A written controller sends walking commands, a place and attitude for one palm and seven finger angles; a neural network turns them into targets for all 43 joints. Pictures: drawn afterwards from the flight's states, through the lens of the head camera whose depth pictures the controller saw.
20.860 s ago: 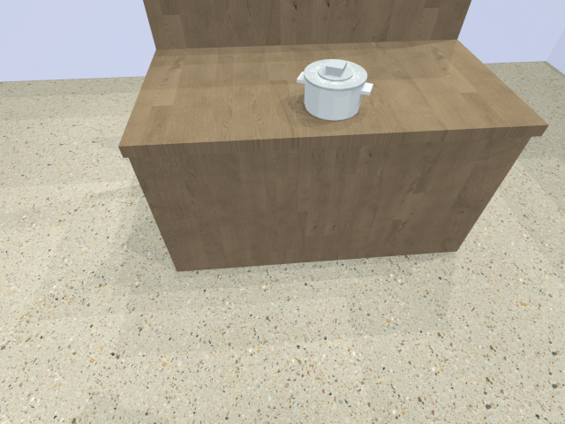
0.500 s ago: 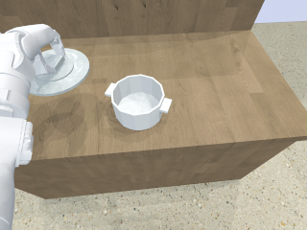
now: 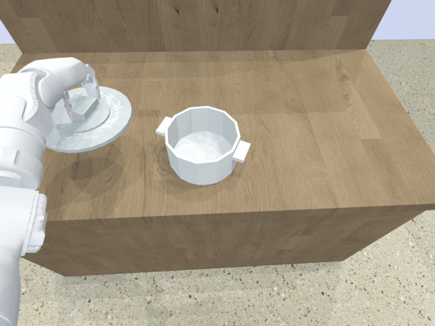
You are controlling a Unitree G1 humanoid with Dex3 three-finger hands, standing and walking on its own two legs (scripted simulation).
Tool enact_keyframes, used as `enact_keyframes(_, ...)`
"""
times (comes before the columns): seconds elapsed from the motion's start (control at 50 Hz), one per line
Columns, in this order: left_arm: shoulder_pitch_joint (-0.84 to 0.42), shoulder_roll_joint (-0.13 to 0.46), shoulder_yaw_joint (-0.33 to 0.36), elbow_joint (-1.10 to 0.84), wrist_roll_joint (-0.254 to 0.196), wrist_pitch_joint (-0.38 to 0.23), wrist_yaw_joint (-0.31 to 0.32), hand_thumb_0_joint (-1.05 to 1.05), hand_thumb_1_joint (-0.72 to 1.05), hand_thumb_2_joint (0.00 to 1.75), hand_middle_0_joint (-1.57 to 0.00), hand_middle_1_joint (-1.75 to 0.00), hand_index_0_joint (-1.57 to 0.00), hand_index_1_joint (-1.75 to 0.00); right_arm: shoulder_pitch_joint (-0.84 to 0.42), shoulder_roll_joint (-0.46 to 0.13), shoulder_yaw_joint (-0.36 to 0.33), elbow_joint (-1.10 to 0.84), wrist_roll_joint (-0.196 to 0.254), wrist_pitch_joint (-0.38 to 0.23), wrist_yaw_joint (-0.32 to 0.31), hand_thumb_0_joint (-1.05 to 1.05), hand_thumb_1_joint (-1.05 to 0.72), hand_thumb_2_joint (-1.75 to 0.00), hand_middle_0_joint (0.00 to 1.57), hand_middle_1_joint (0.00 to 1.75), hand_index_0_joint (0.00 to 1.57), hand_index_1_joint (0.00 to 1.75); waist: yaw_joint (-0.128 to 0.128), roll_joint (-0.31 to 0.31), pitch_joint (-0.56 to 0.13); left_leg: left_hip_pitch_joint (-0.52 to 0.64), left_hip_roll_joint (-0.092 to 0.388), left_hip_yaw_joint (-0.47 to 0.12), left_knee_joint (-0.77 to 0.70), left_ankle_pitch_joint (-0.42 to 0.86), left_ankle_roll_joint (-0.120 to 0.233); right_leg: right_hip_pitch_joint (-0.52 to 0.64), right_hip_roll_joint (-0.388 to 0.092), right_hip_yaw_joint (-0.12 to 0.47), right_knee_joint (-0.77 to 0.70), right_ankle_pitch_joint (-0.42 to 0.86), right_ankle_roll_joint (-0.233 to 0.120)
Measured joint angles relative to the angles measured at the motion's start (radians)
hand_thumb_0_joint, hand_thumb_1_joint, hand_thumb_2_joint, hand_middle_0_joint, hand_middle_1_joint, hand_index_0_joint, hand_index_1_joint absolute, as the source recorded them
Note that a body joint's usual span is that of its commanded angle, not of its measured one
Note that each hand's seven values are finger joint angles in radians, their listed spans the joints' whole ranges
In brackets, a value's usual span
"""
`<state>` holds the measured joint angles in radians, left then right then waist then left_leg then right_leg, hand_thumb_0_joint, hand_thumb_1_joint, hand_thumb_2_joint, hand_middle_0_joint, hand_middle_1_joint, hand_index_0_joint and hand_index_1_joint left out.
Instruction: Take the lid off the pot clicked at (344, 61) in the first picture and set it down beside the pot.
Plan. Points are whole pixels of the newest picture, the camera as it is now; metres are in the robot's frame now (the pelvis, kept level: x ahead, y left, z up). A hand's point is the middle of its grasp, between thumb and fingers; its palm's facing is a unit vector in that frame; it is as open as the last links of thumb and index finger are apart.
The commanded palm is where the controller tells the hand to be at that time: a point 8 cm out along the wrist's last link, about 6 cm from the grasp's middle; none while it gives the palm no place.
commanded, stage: lower the lid onto the table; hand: left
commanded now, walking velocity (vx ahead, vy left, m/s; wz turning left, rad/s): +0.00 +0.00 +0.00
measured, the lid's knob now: (79, 106) +0.50 +0.26 +0.10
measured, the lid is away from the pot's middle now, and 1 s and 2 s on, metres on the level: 0.24 0.23 0.24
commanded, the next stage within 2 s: none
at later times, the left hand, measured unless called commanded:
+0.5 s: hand (77, 114) +0.48 +0.26 +0.10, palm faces -0.39 -0.07 -0.92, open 8.5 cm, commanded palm +0.49 +0.25 +0.16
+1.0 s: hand (83, 130) +0.47 +0.26 +0.07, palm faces -0.42 -0.06 -0.90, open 8.5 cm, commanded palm +0.49 +0.25 +0.13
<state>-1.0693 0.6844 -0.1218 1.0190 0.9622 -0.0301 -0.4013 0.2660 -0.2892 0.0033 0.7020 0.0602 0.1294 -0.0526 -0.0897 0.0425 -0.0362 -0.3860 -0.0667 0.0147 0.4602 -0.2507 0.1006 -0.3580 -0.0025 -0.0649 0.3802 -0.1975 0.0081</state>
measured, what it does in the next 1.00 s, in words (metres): stands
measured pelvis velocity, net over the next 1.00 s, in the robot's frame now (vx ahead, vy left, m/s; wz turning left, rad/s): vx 0.00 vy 0.00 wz -0.02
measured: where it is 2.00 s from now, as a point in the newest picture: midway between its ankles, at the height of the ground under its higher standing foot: outside the picture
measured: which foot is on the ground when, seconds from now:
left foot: down 0.00-1.00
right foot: down 0.00-1.00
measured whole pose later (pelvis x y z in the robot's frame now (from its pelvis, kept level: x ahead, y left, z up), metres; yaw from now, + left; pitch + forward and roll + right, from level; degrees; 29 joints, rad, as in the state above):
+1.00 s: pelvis +0.00 +0.00 +0.00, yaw -1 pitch +13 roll -2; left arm -0.99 0.66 -0.09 1.12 0.99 -0.09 -0.27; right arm 0.31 -0.28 0.00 0.73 0.05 0.14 -0.07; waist -0.11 0.04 -0.06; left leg -0.47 -0.06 0.03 0.52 -0.27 0.10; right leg -0.44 0.01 -0.05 0.43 -0.21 0.01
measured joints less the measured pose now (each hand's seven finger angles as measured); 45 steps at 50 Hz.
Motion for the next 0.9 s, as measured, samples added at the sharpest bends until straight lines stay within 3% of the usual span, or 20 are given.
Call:
enact_keyframes(0.18, 0.002, -0.005, -0.009, 0.048, -0.004, -0.006, 0.024, -0.03, 0.17, 0.88, -0.67, -0.94, -0.55, -0.87, -0.004, 0.002, 0.010, 0.006, 0.007, -0.001, -0.009, 0.00, -0.91, -0.90, 0.20, 0.30, 0.21, 0.30, 0.000, -0.001, 0.001, -0.016, 0.001, 0.005, 0.015, -0.002, 0.003, -0.017, 0.001, 0.004, 0.014, 0.000, 0.002)
enact_keyframes(0.4, 0.014, 0.007, 0.008, 0.055, 0.014, -0.040, 0.049, -0.02, 0.17, 0.88, -0.67, -0.94, -0.55, -0.86, 0.050, 0.002, 0.003, 0.027, 0.000, -0.017, -0.026, 0.00, -0.91, -0.90, 0.20, 0.30, 0.21, 0.30, -0.020, -0.006, -0.002, -0.037, 0.002, 0.010, 0.025, -0.008, 0.005, -0.038, 0.001, 0.010, 0.020, -0.001, 0.002)
enact_keyframes(0.6, 0.046, -0.002, 0.048, 0.066, 0.028, -0.042, 0.077, -0.02, 0.18, 0.87, -0.66, -0.94, -0.55, -0.87, 0.070, 0.003, -0.009, 0.036, -0.011, 0.008, -0.010, 0.00, -0.91, -0.90, 0.20, 0.30, 0.21, 0.30, -0.032, 0.007, -0.010, -0.052, 0.003, 0.022, 0.031, -0.015, 0.009, -0.055, 0.003, 0.023, 0.024, -0.002, 0.004)
enact_keyframes(0.9, 0.082, -0.017, 0.055, 0.082, 0.037, -0.057, 0.114, -0.02, 0.18, 0.88, -0.67, -0.94, -0.55, -0.86, 0.043, 0.015, -0.003, 0.024, -0.011, 0.008, -0.015, 0.00, -0.91, -0.90, 0.21, 0.30, 0.21, 0.30, -0.026, 0.003, -0.014, -0.072, 0.009, 0.020, 0.047, -0.018, 0.004, -0.075, 0.008, 0.020, 0.039, -0.005, 0.002)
